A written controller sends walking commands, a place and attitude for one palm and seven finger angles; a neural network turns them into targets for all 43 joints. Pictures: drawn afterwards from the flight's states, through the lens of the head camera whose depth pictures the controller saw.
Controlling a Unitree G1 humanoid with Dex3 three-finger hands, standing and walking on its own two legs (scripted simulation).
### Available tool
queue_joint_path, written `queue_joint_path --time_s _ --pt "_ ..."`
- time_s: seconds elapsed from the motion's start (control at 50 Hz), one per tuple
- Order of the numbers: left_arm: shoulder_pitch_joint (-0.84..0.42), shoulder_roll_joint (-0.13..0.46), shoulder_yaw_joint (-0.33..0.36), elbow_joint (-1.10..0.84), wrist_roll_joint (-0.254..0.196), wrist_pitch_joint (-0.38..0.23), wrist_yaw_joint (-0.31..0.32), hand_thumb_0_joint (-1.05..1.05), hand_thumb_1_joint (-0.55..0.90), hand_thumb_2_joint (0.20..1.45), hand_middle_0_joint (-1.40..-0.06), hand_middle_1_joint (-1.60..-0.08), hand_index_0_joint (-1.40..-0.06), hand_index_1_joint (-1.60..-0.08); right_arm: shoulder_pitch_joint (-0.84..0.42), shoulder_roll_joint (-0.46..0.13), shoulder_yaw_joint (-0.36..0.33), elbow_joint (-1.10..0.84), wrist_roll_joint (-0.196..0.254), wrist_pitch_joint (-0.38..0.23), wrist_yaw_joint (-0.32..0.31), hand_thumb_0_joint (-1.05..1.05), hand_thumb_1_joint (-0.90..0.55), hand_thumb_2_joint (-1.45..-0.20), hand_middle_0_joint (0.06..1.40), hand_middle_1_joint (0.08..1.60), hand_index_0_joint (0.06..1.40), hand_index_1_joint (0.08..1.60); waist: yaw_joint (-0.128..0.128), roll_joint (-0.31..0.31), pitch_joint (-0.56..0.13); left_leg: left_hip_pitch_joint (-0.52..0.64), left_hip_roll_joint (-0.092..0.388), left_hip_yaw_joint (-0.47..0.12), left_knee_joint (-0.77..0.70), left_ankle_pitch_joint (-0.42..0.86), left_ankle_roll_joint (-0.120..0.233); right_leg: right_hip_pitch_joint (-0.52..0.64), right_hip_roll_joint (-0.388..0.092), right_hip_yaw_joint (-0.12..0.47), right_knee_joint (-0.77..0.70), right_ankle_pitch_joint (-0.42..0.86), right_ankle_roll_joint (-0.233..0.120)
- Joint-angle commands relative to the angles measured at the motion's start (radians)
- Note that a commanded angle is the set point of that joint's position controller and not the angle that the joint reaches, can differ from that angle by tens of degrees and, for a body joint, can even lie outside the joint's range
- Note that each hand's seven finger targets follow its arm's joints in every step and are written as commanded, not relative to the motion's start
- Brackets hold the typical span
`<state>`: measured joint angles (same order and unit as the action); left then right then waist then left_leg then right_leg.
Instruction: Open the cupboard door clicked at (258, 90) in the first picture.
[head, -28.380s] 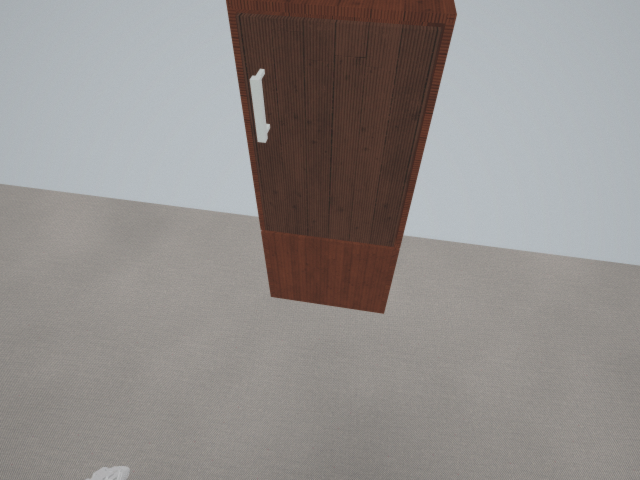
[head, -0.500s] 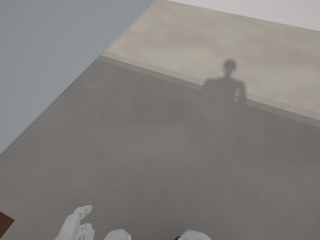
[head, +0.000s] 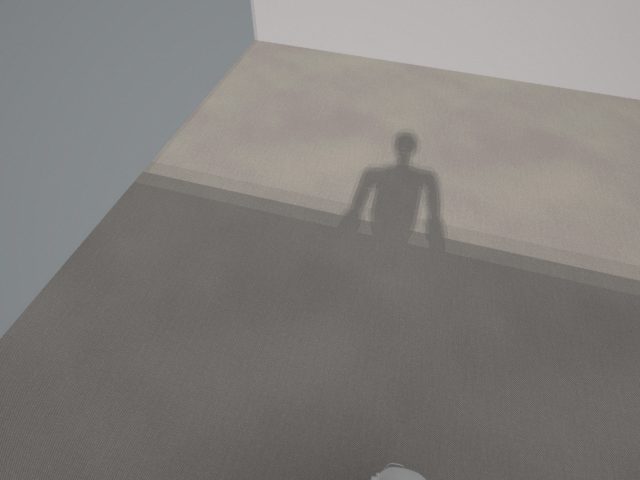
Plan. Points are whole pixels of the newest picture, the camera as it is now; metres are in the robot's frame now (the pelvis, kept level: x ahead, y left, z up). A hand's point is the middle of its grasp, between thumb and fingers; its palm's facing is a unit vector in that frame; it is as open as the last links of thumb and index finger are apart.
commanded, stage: walk to a spot facing it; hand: left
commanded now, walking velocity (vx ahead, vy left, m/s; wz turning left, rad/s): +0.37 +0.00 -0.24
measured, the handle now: out of the picture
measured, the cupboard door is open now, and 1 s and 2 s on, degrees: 46 46 46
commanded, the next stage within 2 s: turn to face it in 0.34 s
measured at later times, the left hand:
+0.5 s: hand (226, 391) +0.27 +0.17 -0.19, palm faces -0.06 -0.98 -0.18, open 7.3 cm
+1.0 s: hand (230, 319) +0.40 +0.19 -0.19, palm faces +0.23 -0.94 -0.25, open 7.3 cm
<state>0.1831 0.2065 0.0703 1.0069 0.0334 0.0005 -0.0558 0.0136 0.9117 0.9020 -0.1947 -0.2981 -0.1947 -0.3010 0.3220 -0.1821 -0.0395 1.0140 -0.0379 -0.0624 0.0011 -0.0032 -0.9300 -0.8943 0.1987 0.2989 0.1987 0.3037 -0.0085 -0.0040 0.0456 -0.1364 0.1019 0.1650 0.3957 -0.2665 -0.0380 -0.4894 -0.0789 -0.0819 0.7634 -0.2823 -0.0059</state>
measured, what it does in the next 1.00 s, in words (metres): walks ahead: right foot, then left foot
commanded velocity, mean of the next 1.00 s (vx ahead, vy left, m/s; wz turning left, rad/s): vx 0.13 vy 0.00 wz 0.29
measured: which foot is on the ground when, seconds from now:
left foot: down 0.00-0.08, up 0.10-0.34, down 0.36-0.60, up 0.62-0.84, down 0.86-1.00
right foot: up 0.00-0.06, down 0.08-0.36, up 0.38-0.58, down 0.60-0.84, up 0.86-1.00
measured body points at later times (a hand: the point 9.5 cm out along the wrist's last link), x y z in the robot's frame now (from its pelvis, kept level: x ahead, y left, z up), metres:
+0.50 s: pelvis +0.23 -0.02 -0.01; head +0.25 -0.01 +0.44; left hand +0.28 +0.22 -0.17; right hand +0.25 -0.25 -0.15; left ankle +0.25 +0.11 -0.74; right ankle +0.18 -0.13 -0.69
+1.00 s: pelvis +0.35 -0.04 -0.02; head +0.40 -0.02 +0.43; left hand +0.39 +0.24 -0.17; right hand +0.48 -0.28 -0.15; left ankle +0.36 +0.08 -0.74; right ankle +0.33 -0.18 -0.68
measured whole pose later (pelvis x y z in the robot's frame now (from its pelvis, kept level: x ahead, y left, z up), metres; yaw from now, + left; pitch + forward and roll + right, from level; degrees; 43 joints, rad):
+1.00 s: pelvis +0.35 -0.04 -0.02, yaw +13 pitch +2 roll +0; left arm 0.13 0.24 0.08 0.97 0.02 0.06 0.01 0.01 0.92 0.90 -0.20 -0.30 -0.20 -0.30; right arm 0.18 -0.21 -0.05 0.93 -0.03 0.00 -0.01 0.00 -0.91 -0.89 0.20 0.30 0.19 0.30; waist -0.03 -0.03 0.07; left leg -0.37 0.04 0.07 0.62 -0.28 0.01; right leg -0.44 -0.08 -0.05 1.07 -0.52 0.09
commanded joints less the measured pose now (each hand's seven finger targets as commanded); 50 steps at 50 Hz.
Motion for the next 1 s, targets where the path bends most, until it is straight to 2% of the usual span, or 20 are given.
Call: queue_joint_path --time_s 0.0,0.02,0.06,0.08,0.16,0.3,0.34,0.36,0.4,0.46,0.54,0.58,0.6,0.66,0.78,0.8,0.82,0.84,0.86,0.98 --pt "0.009 0.061 0.013 -0.055 -0.004 -0.031 0.0 0.0 0.9 0.9 -0.2 -0.3 -0.2 -0.3 0.047 -0.166 -0.033 -0.009 -0.001 0.004 -0.006 0.0 -0.9 -0.9 0.2 0.3 0.2 0.3 0.026 0.095 -0.018 -0.115 0.18 -0.049 -0.062 -0.008 0.094 0.279 0.052 -0.06 -0.197 0.073 -0.015" --pt "0.114 0.101 0.027 -0.019 -0.002 -0.035 0.005 0.0 0.9 0.9 -0.2 -0.3 -0.2 -0.3 0.027 -0.148 -0.026 -0.01 0.004 0.005 -0.004 0.0 -0.9 -0.9 0.2 0.3 0.2 0.3 0.083 0.03 -0.052 -0.199 0.126 0.0 0.091 0.013 0.066 0.447 0.047 -0.02 -0.236 0.03 -0.039" --pt "0.355 0.286 0.071 0.043 -0.013 -0.045 0.03 0.0 0.9 0.9 -0.2 -0.3 -0.2 -0.3 -0.052 -0.078 -0.009 -0.079 0.029 0.001 0.007 0.0 -0.9 -0.9 0.2 0.3 0.2 0.3 0.189 -0.353 -0.137 -0.57 -0.047 0.034 0.664 -0.39 0.011 0.708 -0.354 0.63 -0.565 -0.299 -0.24" --pt "0.306 0.275 0.063 0.036 -0.023 -0.038 0.042 0.0 0.9 0.9 -0.2 -0.3 -0.2 -0.3 -0.098 -0.109 -0.02 -0.083 0.022 0.002 0.006 0.0 -0.9 -0.9 0.2 0.3 0.2 0.3 0.167 -0.261 -0.071 -0.63 0.011 -0.083 0.788 -0.335 0.018 0.617 -0.362 0.653 -0.608 -0.392 -0.276" --pt "0.09 0.113 0.023 -0.016 -0.009 -0.057 0.059 0.0 0.9 0.9 -0.2 -0.3 -0.2 -0.3 -0.059 -0.069 -0.021 -0.028 0.008 0.022 0.011 0.0 -0.9 -0.9 0.2 0.3 0.2 0.3 0.019 -0.153 -0.006 -0.407 0.085 -0.129 0.595 -0.15 -0.002 0.268 -0.243 0.297 -0.588 -0.091 -0.189" --pt "0.079 0.121 0.024 0.014 -0.02 -0.059 0.041 0.0 0.9 0.9 -0.2 -0.3 -0.2 -0.3 0.048 -0.06 -0.023 0.008 0.006 0.002 0.016 0.0 -0.9 -0.9 0.2 0.3 0.2 0.3 -0.039 -0.02 -0.019 -0.02 -0.019 -0.012 0.084 0.091 -0.004 0.167 -0.089 0.128 -0.411 -0.066 -0.109" --pt "0.074 0.03 0.003 -0.025 -0.024 -0.053 0.035 0.0 0.9 0.9 -0.2 -0.3 -0.2 -0.3 0.243 -0.224 -0.058 0.049 -0.013 -0.009 -0.005 0.0 -0.9 -0.9 0.2 0.3 0.2 0.3 -0.116 0.3 -0.088 0.214 0.288 -0.444 -0.087 -0.085 0.141 -0.097 0.07 -0.029 0.05 -0.188 -0.024" --pt "-0.002 0.037 -0.001 -0.072 -0.019 -0.062 0.033 0.0 0.9 0.9 -0.2 -0.3 -0.2 -0.3 0.303 -0.256 -0.064 0.045 -0.015 0.0 -0.017 0.0 -0.9 -0.9 0.2 0.3 0.2 0.3 -0.144 0.248 -0.085 0.231 0.406 -0.627 -0.165 -0.093 0.243 -0.2 0.085 0.018 0.27 -0.298 -0.019" --pt "-0.086 0.044 0.001 -0.079 -0.01 -0.062 0.035 0.0 0.9 0.9 -0.2 -0.3 -0.2 -0.3 0.208 -0.194 -0.046 0.027 -0.01 -0.006 -0.019 0.0 -0.9 -0.9 0.2 0.3 0.2 0.3 -0.101 0.215 0.02 0.082 0.374 -0.52 -0.162 0.043 0.231 -0.274 -0.007 0.093 0.444 -0.189 -0.019" --pt "-0.054 0.007 -0.011 -0.049 -0.014 -0.048 0.024 0.0 0.9 0.9 -0.2 -0.3 -0.2 -0.3 0.093 -0.138 -0.022 0.016 -0.008 -0.017 -0.027 0.0 -0.9 -0.9 0.2 0.3 0.2 0.3 -0.033 0.164 -0.012 0.001 0.243 -0.217 -0.094 0.506 0.166 -0.046 -0.031 0.039 0.117 -0.14 0.016" --pt "0.105 0.043 -0.006 0.02 -0.016 -0.054 0.034 0.0 0.9 0.9 -0.2 -0.3 -0.2 -0.3 0.016 -0.134 -0.023 0.014 0.021 0.005 -0.026 0.0 -0.9 -0.9 0.2 0.3 0.2 0.3 0.036 0.067 -0.125 -0.137 0.077 -0.129 0.085 0.332 0.075 0.398 0.037 -0.046 -0.296 0.185 0.025" --pt "0.181 0.205 0.028 0.035 -0.012 -0.051 0.054 0.0 0.9 0.9 -0.2 -0.3 -0.2 -0.3 -0.006 -0.062 -0.008 -0.021 0.028 0.022 -0.014 0.0 -0.9 -0.9 0.2 0.3 0.2 0.3 0.07 -0.255 -0.119 -0.388 -0.056 -0.012 0.298 -0.213 -0.008 0.543 -0.321 0.257 -0.43 0.306 -0.096" --pt "0.187 0.225 0.033 0.021 -0.009 -0.039 0.06 0.0 0.9 0.9 -0.2 -0.3 -0.2 -0.3 -0.045 -0.061 -0.013 -0.039 0.026 0.037 -0.012 0.0 -0.9 -0.9 0.2 0.3 0.2 0.3 0.091 -0.212 -0.081 -0.377 -0.06 -0.045 0.467 -0.373 -0.003 0.466 -0.399 0.297 -0.474 0.314 -0.158" --pt "0.146 0.142 0.025 0.016 -0.008 -0.042 0.08 0.0 0.9 0.9 -0.2 -0.3 -0.2 -0.3 -0.108 -0.049 -0.018 -0.039 0.029 0.05 -0.015 0.0 -0.9 -0.9 0.2 0.3 0.2 0.3 0.074 -0.271 -0.05 -0.493 -0.009 -0.114 0.647 -0.334 -0.015 0.544 -0.344 0.129 -0.353 0.85 -0.163" --pt "0.02 0.152 0.036 -0.063 -0.019 -0.025 0.077 0.0 0.9 0.9 -0.2 -0.3 -0.2 -0.3 -0.028 -0.048 -0.019 -0.04 0.015 0.068 0.014 0.0 -0.9 -0.9 0.2 0.3 0.2 0.3 -0.021 -0.118 -0.069 -0.135 -0.072 0.021 0.151 0.069 -0.004 0.331 -0.24 -0.121 -0.192 0.559 -0.016" --pt "0.011 0.134 0.031 -0.078 -0.021 -0.018 0.074 0.0 0.9 0.9 -0.2 -0.3 -0.2 -0.3 0.034 -0.102 -0.035 -0.038 0.011 0.066 0.015 0.0 -0.9 -0.9 0.2 0.3 0.2 0.3 -0.053 0.008 -0.106 -0.007 -0.021 -0.063 0.082 0.251 0.025 0.237 -0.203 -0.136 -0.052 0.405 0.024" --pt "0.016 0.077 0.022 -0.12 -0.033 -0.008 0.071 0.0 0.9 0.9 -0.2 -0.3 -0.2 -0.3 0.104 -0.22 -0.063 -0.049 0.0 0.058 0.009 0.0 -0.9 -0.9 0.2 0.3 0.2 0.3 -0.082 0.314 -0.158 0.117 0.244 -0.441 0.021 0.602 0.172 0.008 -0.065 -0.156 0.191 -0.161 0.099" --pt "-0.039 0.079 0.011 -0.161 -0.025 0.002 0.079 0.0 0.9 0.9 -0.2 -0.3 -0.2 -0.3 0.142 -0.281 -0.074 -0.046 0.003 0.067 -0.005 0.0 -0.9 -0.9 0.2 0.3 0.2 0.3 -0.112 0.297 -0.204 0.112 0.364 -0.587 -0.02 0.635 0.279 -0.04 -0.017 -0.008 0.364 -0.442 0.091" --pt "-0.101 0.082 0.013 -0.183 -0.018 0.009 0.081 0.0 0.9 0.9 -0.2 -0.3 -0.2 -0.3 0.118 -0.287 -0.076 -0.058 0.003 0.062 -0.017 0.0 -0.9 -0.9 0.2 0.3 0.2 0.3 -0.103 0.181 -0.157 0.072 0.352 -0.595 -0.021 0.529 0.289 -0.112 -0.016 0.047 0.436 -0.386 0.085" --pt "-0.059 0.078 0.012 -0.152 -0.027 0.025 0.065 0.0 0.9 0.9 -0.2 -0.3 -0.2 -0.3 -0.083 -0.25 -0.062 -0.129 0.003 0.064 -0.025 0.0 -0.9 -0.9 0.2 0.3 0.2 0.3 -0.022 0.175 -0.133 -0.04 0.169 -0.35 0.017 0.524 0.189 0.047 0.012 0.047 0.155 -0.212 0.089"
